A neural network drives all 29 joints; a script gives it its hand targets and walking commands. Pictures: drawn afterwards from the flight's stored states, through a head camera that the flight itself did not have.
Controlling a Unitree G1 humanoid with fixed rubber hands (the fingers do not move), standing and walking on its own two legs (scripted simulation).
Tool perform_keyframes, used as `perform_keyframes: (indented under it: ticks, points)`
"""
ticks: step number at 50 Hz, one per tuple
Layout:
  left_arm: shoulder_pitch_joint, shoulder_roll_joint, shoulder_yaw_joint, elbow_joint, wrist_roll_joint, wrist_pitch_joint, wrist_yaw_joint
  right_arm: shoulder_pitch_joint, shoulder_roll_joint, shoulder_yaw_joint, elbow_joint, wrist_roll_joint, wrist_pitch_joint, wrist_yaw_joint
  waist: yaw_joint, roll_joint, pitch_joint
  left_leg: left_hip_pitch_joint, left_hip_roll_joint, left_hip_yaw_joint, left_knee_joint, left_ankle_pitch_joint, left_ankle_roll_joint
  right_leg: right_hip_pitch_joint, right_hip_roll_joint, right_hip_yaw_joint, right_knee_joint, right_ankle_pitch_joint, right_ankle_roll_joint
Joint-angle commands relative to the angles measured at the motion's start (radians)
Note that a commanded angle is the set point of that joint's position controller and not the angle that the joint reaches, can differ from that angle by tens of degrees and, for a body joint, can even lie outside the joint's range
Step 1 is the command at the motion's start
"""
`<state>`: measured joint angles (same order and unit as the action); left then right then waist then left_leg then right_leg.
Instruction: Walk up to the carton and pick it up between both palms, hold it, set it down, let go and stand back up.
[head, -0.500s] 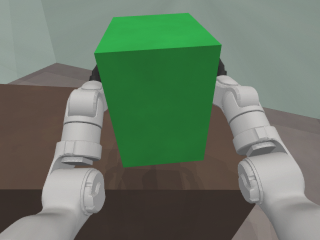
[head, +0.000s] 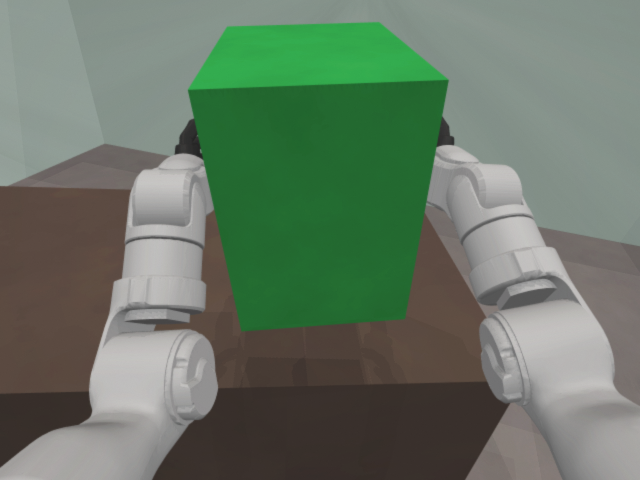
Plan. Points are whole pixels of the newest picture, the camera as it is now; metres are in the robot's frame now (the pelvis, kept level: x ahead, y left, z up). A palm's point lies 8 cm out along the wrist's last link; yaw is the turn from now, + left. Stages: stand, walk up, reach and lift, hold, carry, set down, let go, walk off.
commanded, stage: hold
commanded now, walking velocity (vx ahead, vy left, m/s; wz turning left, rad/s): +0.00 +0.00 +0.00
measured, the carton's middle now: (313, 169) +0.40 +0.00 +0.28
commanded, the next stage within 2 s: none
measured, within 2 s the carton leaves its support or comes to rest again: neither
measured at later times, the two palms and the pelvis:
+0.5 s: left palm (186, 175) +0.38 +0.15 +0.27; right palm (428, 158) +0.38 -0.13 +0.31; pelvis +0.00 +0.00 +0.00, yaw +1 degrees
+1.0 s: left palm (186, 177) +0.38 +0.15 +0.27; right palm (427, 162) +0.38 -0.13 +0.30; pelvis +0.01 +0.00 +0.00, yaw +1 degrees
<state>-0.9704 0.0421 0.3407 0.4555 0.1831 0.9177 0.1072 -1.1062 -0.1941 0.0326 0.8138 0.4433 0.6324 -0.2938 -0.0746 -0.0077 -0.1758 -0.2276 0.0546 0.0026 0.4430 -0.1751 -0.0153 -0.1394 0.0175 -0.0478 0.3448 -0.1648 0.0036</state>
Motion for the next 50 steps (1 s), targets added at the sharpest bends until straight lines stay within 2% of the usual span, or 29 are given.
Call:
perform_keyframes:
  ticks: [1,2,3,5,7,9,10,11,13,14,16,20,23,24,27,29,31,32,33,34,36,38,39,40,41,43,44,46,50]
  points:
    - [-0.984,-0.578,-0.366,-0.187,-0.189,-0.135,-0.160,-0.886,0.779,0.148,-0.298,0.140,-0.007,0.134,-0.012,0.041,-0.374,0.182,-0.096,-0.049,-0.074,0.096,-0.003,0.021,0.071,0.040,-0.066,0.090,0.059]
    - [-0.970,-0.573,-0.359,-0.137,-0.178,-0.127,-0.168,-0.886,0.763,0.141,-0.279,0.138,-0.005,0.130,-0.015,0.061,-0.322,0.179,-0.095,-0.039,-0.062,0.091,-0.005,0.012,0.065,0.051,-0.075,0.109,0.055]
    - [-0.972,-0.583,-0.374,-0.172,-0.204,-0.131,-0.170,-0.939,0.769,0.167,-0.364,0.164,-0.019,0.133,-0.001,0.029,-0.427,0.207,-0.092,-0.053,-0.053,0.155,-0.005,0.042,0.078,0.039,-0.062,0.148,0.054]
    - [-1.042,-0.597,-0.396,-0.221,-0.237,-0.148,-0.159,-0.982,0.765,0.173,-0.384,0.172,-0.014,0.132,-0.011,0.045,-0.476,0.221,-0.092,-0.052,-0.050,0.165,-0.013,0.045,0.081,0.037,-0.062,0.153,0.050]
    - [-1.040,-0.563,-0.368,-0.220,-0.211,-0.145,-0.156,-0.921,0.776,0.166,-0.310,0.174,0.002,0.128,-0.004,0.063,-0.450,0.215,-0.097,-0.048,-0.042,0.176,-0.011,0.031,0.080,0.049,-0.063,0.151,0.054]
    - [-1.045,-0.617,-0.435,-0.259,-0.239,-0.144,-0.148,-0.929,0.760,0.164,-0.353,0.184,-0.009,0.131,-0.031,0.120,-0.495,0.230,-0.089,-0.063,-0.030,0.205,-0.038,0.034,0.083,0.045,-0.055,0.173,0.041]
    - [-1.039,-0.620,-0.430,-0.271,-0.239,-0.150,-0.146,-0.967,0.778,0.176,-0.405,0.178,-0.014,0.128,-0.020,0.081,-0.535,0.232,-0.087,-0.058,-0.025,0.206,-0.026,0.050,0.079,0.050,-0.056,0.189,0.050]
    - [-1.019,-0.617,-0.410,-0.219,-0.237,-0.144,-0.151,-0.928,0.766,0.164,-0.349,0.167,0.000,0.128,-0.030,0.086,-0.476,0.214,-0.086,-0.053,-0.035,0.159,-0.020,0.035,0.074,0.052,-0.060,0.153,0.051]
    - [-0.967,-0.573,-0.345,-0.134,-0.179,-0.134,-0.162,-0.916,0.755,0.150,-0.294,0.149,0.007,0.133,0.003,0.038,-0.371,0.183,-0.088,-0.048,-0.059,0.113,-0.007,0.010,0.073,0.044,-0.079,0.102,0.058]
    - [-0.991,-0.593,-0.366,-0.167,-0.193,-0.139,-0.166,-0.909,0.742,0.136,-0.296,0.160,0.002,0.133,-0.024,0.072,-0.380,0.180,-0.090,-0.063,-0.056,0.120,-0.015,0.024,0.069,0.050,-0.072,0.121,0.050]
    - [-0.980,-0.590,-0.395,-0.204,-0.198,-0.133,-0.170,-0.910,0.740,0.150,-0.317,0.169,0.002,0.125,-0.029,0.088,-0.434,0.199,-0.094,-0.055,-0.051,0.141,-0.021,0.054,0.070,0.055,-0.069,0.150,0.056]
    - [-1.076,-0.559,-0.369,-0.254,-0.237,-0.154,-0.160,-0.942,0.809,0.181,-0.333,0.185,0.003,0.127,0.015,0.042,-0.470,0.183,-0.103,-0.053,-0.049,0.140,-0.003,0.058,0.074,0.048,-0.051,0.141,0.067]
    - [-1.038,-0.602,-0.427,-0.265,-0.239,-0.148,-0.148,-0.973,0.807,0.198,-0.407,0.194,-0.015,0.129,0.008,0.092,-0.544,0.220,-0.100,-0.056,-0.025,0.200,-0.010,0.048,0.078,0.049,-0.043,0.190,0.060]
    - [-1.030,-0.627,-0.440,-0.257,-0.235,-0.141,-0.146,-0.951,0.780,0.179,-0.368,0.194,-0.007,0.125,-0.026,0.107,-0.491,0.236,-0.088,-0.075,-0.030,0.231,-0.028,0.031,0.083,0.037,-0.040,0.216,0.055]
    - [-1.013,-0.580,-0.368,-0.185,-0.222,-0.138,-0.157,-0.932,0.770,0.146,-0.324,0.162,0.008,0.125,-0.018,0.039,-0.411,0.184,-0.092,-0.065,-0.053,0.113,-0.006,0.030,0.066,0.053,-0.070,0.111,0.058]
    - [-1.005,-0.615,-0.441,-0.270,-0.224,-0.138,-0.154,-0.864,0.741,0.138,-0.299,0.180,0.002,0.119,-0.061,0.130,-0.470,0.237,-0.090,-0.075,-0.037,0.223,-0.042,0.049,0.081,0.044,-0.049,0.213,0.047]
    - [-1.019,-0.593,-0.448,-0.366,-0.261,-0.143,-0.155,-0.896,0.802,0.227,-0.419,0.215,0.004,0.108,-0.037,0.080,-0.595,0.280,-0.100,-0.060,-0.010,0.312,-0.023,0.105,0.076,0.051,-0.032,0.349,0.076]
    - [-0.970,-0.571,-0.391,-0.264,-0.223,-0.134,-0.161,-0.881,0.777,0.203,-0.393,0.196,0.019,0.106,-0.026,0.053,-0.457,0.222,-0.096,-0.060,-0.031,0.253,-0.021,0.086,0.074,0.049,-0.054,0.283,0.075]
    - [-0.967,-0.592,-0.414,-0.304,-0.219,-0.130,-0.162,-0.849,0.761,0.195,-0.380,0.205,0.027,0.106,-0.049,0.112,-0.452,0.227,-0.093,-0.057,-0.025,0.254,-0.037,0.080,0.068,0.055,-0.047,0.286,0.072]
    - [-0.948,-0.565,-0.365,-0.220,-0.191,-0.121,-0.166,-0.866,0.751,0.173,-0.330,0.181,0.027,0.109,-0.012,0.074,-0.376,0.199,-0.098,-0.055,-0.040,0.214,-0.024,0.062,0.072,0.046,-0.066,0.200,0.068]
    - [-0.908,-0.571,-0.362,-0.189,-0.152,-0.104,-0.177,-0.826,0.715,0.130,-0.258,0.162,0.028,0.115,-0.023,0.091,-0.293,0.204,-0.095,-0.056,-0.060,0.149,-0.032,0.019,0.070,0.038,-0.079,0.120,0.059]
    - [-0.943,-0.585,-0.397,-0.267,-0.197,-0.115,-0.178,-0.880,0.756,0.181,-0.379,0.191,0.013,0.115,-0.010,0.098,-0.452,0.217,-0.091,-0.053,-0.032,0.231,-0.026,0.095,0.065,0.048,-0.048,0.247,0.062]
    - [-1.005,-0.608,-0.430,-0.308,-0.230,-0.124,-0.171,-0.925,0.758,0.193,-0.384,0.210,0.012,0.121,-0.024,0.106,-0.488,0.227,-0.091,-0.062,-0.033,0.239,-0.032,0.077,0.081,0.040,-0.045,0.212,0.063]
    - [-0.998,-0.598,-0.423,-0.315,-0.239,-0.126,-0.168,-0.938,0.786,0.226,-0.431,0.218,0.005,0.116,0.004,0.071,-0.507,0.243,-0.096,-0.060,-0.018,0.301,-0.026,0.116,0.082,0.043,-0.039,0.282,0.065]
    - [-1.011,-0.599,-0.441,-0.367,-0.236,-0.131,-0.162,-0.897,0.771,0.213,-0.411,0.218,0.010,0.111,-0.022,0.111,-0.511,0.261,-0.093,-0.057,-0.009,0.335,-0.041,0.098,0.085,0.043,-0.035,0.313,0.067]
    - [-0.972,-0.590,-0.423,-0.352,-0.225,-0.122,-0.159,-0.864,0.776,0.221,-0.411,0.217,0.019,0.110,-0.025,0.102,-0.512,0.278,-0.090,-0.063,-0.011,0.347,-0.039,0.097,0.083,0.041,-0.043,0.326,0.066]
    - [-0.899,-0.571,-0.403,-0.297,-0.208,-0.113,-0.159,-0.876,0.780,0.238,-0.422,0.213,0.021,0.109,-0.004,0.047,-0.486,0.254,-0.087,-0.064,-0.008,0.348,-0.020,0.109,0.077,0.056,-0.050,0.357,0.074]
    - [-0.953,-0.587,-0.468,-0.408,-0.243,-0.120,-0.157,-0.854,0.787,0.247,-0.466,0.223,0.018,0.102,-0.027,0.067,-0.519,0.254,-0.091,-0.066,-0.004,0.342,-0.039,0.144,0.085,0.049,-0.024,0.386,0.067]
    - [-0.938,-0.575,-0.436,-0.346,-0.228,-0.110,-0.166,-0.877,0.791,0.231,-0.458,0.203,0.019,0.099,-0.009,0.042,-0.447,0.235,-0.097,-0.052,-0.023,0.253,-0.015,0.107,0.072,0.052,-0.050,0.277,0.081]
